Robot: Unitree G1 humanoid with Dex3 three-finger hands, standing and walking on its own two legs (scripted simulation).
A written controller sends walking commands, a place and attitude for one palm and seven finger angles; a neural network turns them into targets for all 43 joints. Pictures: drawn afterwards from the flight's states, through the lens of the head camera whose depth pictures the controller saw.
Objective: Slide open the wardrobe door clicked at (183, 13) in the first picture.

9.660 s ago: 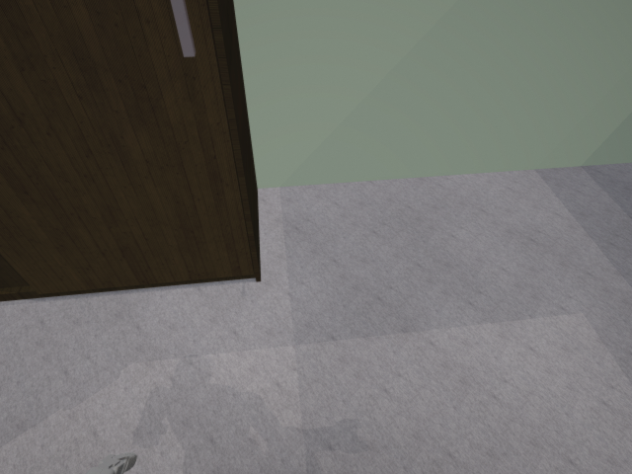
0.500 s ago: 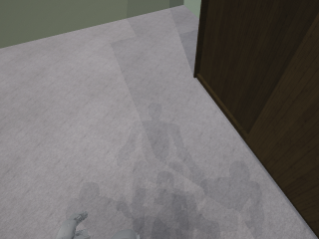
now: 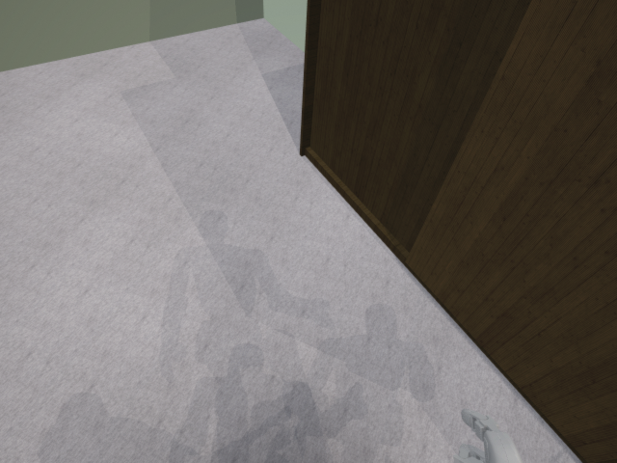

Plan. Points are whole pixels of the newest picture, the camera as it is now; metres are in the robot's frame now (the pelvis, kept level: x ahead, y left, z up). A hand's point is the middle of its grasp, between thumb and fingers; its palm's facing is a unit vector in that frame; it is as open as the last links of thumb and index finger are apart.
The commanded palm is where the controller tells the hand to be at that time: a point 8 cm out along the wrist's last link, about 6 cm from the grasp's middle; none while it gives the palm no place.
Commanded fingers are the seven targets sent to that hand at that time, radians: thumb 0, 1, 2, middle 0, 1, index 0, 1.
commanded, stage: turn to face it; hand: right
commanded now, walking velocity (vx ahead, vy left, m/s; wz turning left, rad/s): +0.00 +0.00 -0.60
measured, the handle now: out of the picture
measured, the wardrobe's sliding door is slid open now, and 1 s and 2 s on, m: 0.00 0.00 0.00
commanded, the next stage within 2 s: take the last steps up to it in 1.26 s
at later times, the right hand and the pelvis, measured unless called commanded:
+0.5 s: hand out of the picture -0.08 -0.25 -0.19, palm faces +0.37 +0.89 -0.25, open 7.4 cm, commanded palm none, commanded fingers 0.00 -0.90 -0.90 0.20 0.30 0.20 0.30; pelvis -0.02 -0.04 -0.01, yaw -20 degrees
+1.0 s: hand out of the picture +0.00 -0.28 -0.13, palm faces +0.55 +0.80 -0.26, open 7.4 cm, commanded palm none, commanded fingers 0.00 -0.90 -0.90 0.20 0.30 0.20 0.30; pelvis -0.02 -0.02 +0.01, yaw -36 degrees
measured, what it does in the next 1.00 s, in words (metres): steps on the spot, turning right: right foot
